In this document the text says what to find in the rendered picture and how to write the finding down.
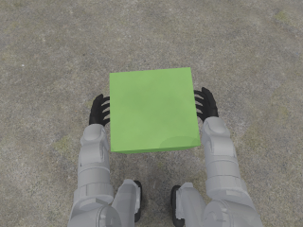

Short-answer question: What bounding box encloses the carton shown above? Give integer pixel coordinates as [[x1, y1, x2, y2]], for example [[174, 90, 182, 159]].
[[109, 67, 201, 154]]

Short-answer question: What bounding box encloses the robot right hand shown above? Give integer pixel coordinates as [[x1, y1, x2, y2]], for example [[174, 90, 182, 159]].
[[193, 87, 219, 123]]

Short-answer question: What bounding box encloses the robot right forearm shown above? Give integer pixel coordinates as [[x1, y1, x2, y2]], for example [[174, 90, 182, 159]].
[[201, 116, 258, 213]]

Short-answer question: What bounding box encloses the robot left thigh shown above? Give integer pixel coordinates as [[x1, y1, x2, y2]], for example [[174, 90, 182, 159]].
[[111, 183, 141, 227]]

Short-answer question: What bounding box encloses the left robot shin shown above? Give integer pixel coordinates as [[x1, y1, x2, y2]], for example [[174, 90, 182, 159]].
[[118, 179, 138, 213]]

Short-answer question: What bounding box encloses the robot left hand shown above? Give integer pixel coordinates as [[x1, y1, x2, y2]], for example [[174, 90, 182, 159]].
[[89, 94, 111, 127]]

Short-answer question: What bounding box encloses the robot left forearm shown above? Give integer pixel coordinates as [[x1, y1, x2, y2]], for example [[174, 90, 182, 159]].
[[67, 124, 114, 227]]

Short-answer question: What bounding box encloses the robot right upper arm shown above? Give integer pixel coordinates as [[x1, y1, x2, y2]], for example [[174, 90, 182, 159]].
[[203, 199, 263, 227]]

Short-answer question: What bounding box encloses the robot left upper arm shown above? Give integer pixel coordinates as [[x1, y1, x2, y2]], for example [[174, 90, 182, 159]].
[[67, 205, 122, 227]]

